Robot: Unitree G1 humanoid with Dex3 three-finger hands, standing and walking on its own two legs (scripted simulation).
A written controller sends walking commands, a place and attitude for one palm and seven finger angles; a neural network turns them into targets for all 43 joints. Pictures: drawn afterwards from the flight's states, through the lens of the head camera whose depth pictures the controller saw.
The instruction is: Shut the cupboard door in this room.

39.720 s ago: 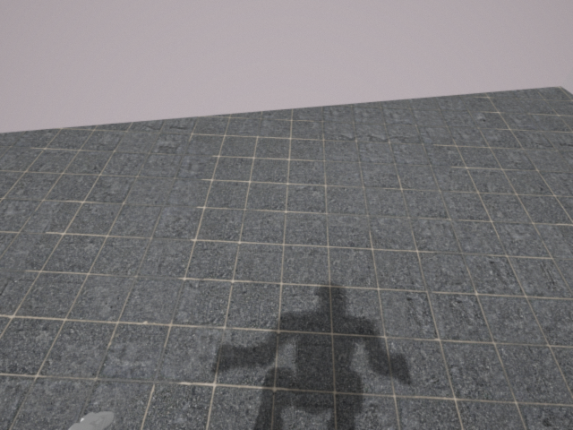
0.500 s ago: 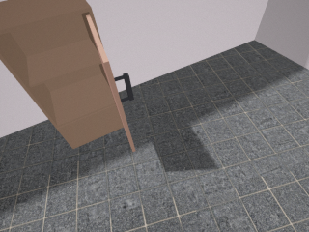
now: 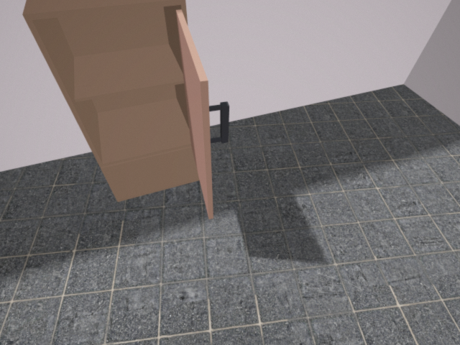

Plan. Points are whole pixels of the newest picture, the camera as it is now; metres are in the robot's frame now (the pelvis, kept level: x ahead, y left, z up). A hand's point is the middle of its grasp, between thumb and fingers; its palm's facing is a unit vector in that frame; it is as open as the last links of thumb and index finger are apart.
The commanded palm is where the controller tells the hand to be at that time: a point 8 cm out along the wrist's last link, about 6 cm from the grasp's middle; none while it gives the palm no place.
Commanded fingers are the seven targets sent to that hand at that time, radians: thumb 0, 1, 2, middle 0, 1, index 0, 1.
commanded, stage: turn or walk to find it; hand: left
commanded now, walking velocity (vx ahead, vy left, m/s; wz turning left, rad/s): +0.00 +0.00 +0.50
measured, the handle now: (217, 124) +0.66 +0.09 -0.04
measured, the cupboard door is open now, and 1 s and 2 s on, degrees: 84 84 84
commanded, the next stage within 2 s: stand and wait in 0.50 s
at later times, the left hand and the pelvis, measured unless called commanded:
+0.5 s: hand out of the picture +0.06 +0.26 -0.15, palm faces +0.24 -0.94 -0.25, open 7.4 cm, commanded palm none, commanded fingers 0.00 0.90 0.90 -0.20 -0.30 -0.20 -0.30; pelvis -0.01 +0.03 +0.01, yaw +14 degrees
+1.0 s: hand out of the picture -0.07 +0.12 -0.14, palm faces +0.46 -0.86 -0.23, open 7.3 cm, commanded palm none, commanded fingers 0.00 0.90 0.90 -0.20 -0.30 -0.20 -0.30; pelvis +0.07 +0.00 +0.01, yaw +23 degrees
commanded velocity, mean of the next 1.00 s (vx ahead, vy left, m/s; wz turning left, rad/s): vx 0.15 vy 0.00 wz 0.28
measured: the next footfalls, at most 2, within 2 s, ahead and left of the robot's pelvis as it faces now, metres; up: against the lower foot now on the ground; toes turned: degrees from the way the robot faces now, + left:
right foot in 0.68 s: +0.06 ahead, -0.10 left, +0.00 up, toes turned +16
left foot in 1.18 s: +0.16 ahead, +0.21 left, +0.00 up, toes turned +31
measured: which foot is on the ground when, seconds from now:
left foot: down 0.00-0.68, up 0.70-1.00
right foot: down 0.00-0.16, up 0.18-0.66, down 0.68-1.00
